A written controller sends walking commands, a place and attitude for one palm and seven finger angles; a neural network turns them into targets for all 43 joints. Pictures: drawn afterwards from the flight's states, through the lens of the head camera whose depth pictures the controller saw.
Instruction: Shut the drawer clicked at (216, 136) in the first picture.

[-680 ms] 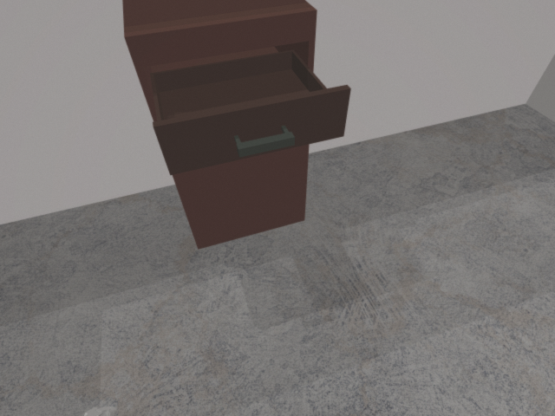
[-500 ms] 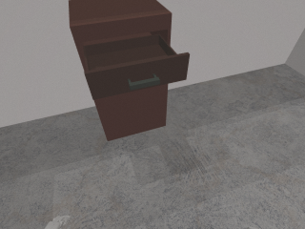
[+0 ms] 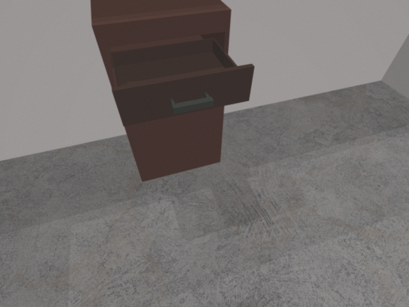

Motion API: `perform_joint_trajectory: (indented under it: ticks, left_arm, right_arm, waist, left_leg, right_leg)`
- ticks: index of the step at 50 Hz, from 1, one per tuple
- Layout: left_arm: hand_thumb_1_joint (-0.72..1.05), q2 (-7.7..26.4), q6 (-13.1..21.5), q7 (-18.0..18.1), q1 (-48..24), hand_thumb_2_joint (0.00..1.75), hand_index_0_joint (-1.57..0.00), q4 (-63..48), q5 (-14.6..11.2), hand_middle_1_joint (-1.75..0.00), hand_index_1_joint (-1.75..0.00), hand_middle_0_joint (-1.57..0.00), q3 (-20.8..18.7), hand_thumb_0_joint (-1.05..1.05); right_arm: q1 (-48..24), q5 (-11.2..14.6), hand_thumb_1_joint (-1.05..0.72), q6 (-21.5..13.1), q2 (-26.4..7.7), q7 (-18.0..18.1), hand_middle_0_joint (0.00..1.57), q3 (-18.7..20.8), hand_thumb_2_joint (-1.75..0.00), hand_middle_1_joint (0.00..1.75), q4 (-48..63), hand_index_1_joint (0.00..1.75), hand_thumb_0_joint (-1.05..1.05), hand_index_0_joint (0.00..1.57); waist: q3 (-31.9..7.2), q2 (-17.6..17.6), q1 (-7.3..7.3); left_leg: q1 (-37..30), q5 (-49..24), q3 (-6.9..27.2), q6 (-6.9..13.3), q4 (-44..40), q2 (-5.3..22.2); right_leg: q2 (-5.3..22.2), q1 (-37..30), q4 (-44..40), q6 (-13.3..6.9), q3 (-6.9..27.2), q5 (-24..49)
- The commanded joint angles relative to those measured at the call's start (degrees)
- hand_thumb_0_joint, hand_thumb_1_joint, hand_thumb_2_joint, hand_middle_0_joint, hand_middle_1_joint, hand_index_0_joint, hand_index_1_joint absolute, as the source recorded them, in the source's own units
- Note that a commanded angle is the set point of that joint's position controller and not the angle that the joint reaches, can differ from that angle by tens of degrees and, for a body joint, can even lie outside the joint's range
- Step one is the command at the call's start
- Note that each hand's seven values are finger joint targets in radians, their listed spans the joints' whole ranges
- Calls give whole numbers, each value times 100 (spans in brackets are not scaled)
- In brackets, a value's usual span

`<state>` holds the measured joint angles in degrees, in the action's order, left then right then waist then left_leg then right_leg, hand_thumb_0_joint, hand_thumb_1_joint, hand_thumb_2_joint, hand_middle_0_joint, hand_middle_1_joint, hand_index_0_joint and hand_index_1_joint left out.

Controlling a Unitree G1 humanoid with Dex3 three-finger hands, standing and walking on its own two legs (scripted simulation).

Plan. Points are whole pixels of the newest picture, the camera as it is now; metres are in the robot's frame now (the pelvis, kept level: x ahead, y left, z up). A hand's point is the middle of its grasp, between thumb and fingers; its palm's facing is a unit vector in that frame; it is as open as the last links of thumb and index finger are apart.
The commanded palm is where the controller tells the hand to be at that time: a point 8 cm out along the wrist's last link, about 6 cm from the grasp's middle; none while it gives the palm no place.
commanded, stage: stand and wait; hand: left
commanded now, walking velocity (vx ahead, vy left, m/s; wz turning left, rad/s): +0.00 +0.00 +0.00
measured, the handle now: (191, 101) +0.72 +0.09 -0.01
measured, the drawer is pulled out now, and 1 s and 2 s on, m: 0.29 0.29 0.29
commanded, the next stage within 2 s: look at it before walking up in 0.14 s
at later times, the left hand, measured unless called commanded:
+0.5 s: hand out of the picture +0.08 +0.25 -0.15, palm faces -0.03 -0.94 -0.33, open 7.3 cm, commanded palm none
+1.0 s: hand out of the picture +0.07 +0.26 -0.16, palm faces -0.04 -0.94 -0.33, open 7.3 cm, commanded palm none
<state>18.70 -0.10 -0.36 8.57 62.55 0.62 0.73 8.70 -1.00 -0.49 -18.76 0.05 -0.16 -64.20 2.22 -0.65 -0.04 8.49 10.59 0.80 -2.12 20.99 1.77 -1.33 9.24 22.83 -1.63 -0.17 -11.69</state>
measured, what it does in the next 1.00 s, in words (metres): stands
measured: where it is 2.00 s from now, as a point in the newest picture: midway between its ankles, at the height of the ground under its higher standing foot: outside the picture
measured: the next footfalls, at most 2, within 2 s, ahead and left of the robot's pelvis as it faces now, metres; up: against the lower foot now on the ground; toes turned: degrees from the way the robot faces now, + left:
left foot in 1.64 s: +0.01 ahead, +0.14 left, +0.00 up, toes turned -23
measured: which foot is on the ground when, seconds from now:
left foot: down 0.00-1.00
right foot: down 0.00-1.00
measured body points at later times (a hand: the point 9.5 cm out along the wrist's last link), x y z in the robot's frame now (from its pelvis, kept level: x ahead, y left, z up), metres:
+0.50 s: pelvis +0.00 +0.01 +0.00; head -0.01 +0.01 +0.45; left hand +0.08 +0.30 -0.13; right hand +0.07 -0.28 -0.14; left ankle +0.01 +0.14 -0.74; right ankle +0.01 -0.10 -0.74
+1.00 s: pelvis +0.00 +0.01 +0.00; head +0.00 +0.01 +0.45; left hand +0.07 +0.31 -0.14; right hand +0.07 -0.27 -0.14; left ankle +0.01 +0.15 -0.74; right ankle +0.01 -0.10 -0.74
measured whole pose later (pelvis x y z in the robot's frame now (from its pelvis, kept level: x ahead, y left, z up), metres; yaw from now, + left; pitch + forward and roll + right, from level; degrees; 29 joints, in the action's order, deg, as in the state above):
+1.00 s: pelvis +0.00 +0.01 +0.00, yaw -2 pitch -1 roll +0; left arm 18.6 -0.9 0.0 9.0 62.0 0.8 0.1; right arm 7.0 -0.9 -0.8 -17.9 0.6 0.0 -63.4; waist 1.6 0.1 -1.0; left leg 8.9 10.9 -1.5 -1.1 21.3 1.4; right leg -1.0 10.2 22.6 -0.4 2.1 -10.8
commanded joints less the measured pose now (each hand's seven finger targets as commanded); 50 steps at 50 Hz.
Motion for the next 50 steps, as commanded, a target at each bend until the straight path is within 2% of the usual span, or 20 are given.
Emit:
perform_joint_trajectory:
  ticks: [1, 10, 18, 22, 26, 28, 40, 45, 48, 50]
  left_arm:
    - [90, 1179, 177, 103, -337, 90, -20, -359, 0, -30, -30, -20, -275, 0]
    - [90, 1202, 180, 95, -367, 90, -20, -329, 7, -30, -30, -20, -278, 0]
    - [90, 1208, 192, 96, -381, 90, -20, -348, 15, -30, -30, -20, -275, 0]
    - [90, 1206, 189, 95, -379, 90, -20, -359, 16, -30, -30, -20, -271, 0]
    - [90, 1195, 191, 96, -368, 90, -20, -358, 15, -30, -30, -20, -275, 0]
    - [90, 1201, 186, 94, -373, 90, -20, -340, 15, -30, -30, -20, -270, 0]
    - [90, 1210, 193, 94, -315, 90, -20, -299, 10, -30, -30, -20, -252, 0]
    - [90, 1211, 170, 88, -334, 90, -20, -338, 14, -30, -30, -20, -281, 0]
    - [90, 617, -13, 116, -15, 90, -20, -348, 7, -30, -30, -20, -223, 0]
    - [90, 614, -93, 106, 90, 90, -20, -487, 22, -30, -30, -20, -272, 0]
  right_arm:
    - [-328, 34, -90, -145, -1042, 92, 20, 195, -90, 30, 391, 30, 0, 20]
    - [-355, 26, -90, -156, -1103, 84, 20, 192, -90, 30, 355, 30, 0, 20]
    - [-392, 30, -90, -164, -1108, 72, 20, 200, -90, 30, 365, 30, 0, 20]
    - [-398, 34, -90, -175, -1124, 76, 20, 197, -90, 30, 376, 30, 0, 20]
    - [-392, 41, -90, -178, -1103, 78, 20, 193, -90, 30, 379, 30, 0, 20]
    - [-422, 37, -90, -181, -1137, 78, 20, 188, -90, 30, 368, 30, 0, 20]
    - [-422, 44, -90, -177, -1139, 75, 20, 180, -90, 30, 332, 30, 0, 20]
    - [-371, 37, -90, -181, -1146, 99, 20, 210, -90, 30, 338, 30, 0, 20]
    - [5, 27, -90, -76, -493, 137, 20, 132, -90, 30, 352, 30, 0, 20]
    - [98, 30, -90, -14, -519, 171, 20, 198, -90, 30, 500, 30, 0, 20]
  waist:
    - [-383, 62, -3]
    - [-253, 111, -7]
    - [-316, 133, -10]
    - [-372, -28, -7]
    - [-356, 116, -15]
    - [-353, 33, -15]
    - [-342, 74, -13]
    - [-391, 35, 13]
    - [-421, 21, 32]
    - [-278, 78, 34]
  left_leg:
    - [-128, -432, 435, 323, -325, 474]
    - [-41, -322, 474, 321, -391, 452]
    - [-95, -413, 486, 329, -395, 460]
    - [-118, -472, 508, 332, -427, 482]
    - [-131, -526, 527, 344, -455, 497]
    - [-124, -488, 510, 335, -473, 498]
    - [-158, -492, 511, 332, -492, 486]
    - [-286, -604, 412, 321, -386, 534]
    - [-308, -666, 128, 230, -54, 587]
    - [-214, -450, 49, 243, 81, 643]
  right_leg:
    - [767, 33, -560, -39, 712, 264]
    - [763, 127, -627, -21, 741, 72]
    - [778, 97, -632, -1, 713, 192]
    - [763, 37, -608, 4, 696, 287]
    - [759, 4, -600, 11, 668, 374]
    - [764, 8, -610, 24, 655, 338]
    - [784, -10, -663, 33, 663, 377]
    - [750, 70, -578, 5, 758, 646]
    - [706, 326, -181, 79, 823, 1047]
    - [621, 599, 66, 74, 899, 1004]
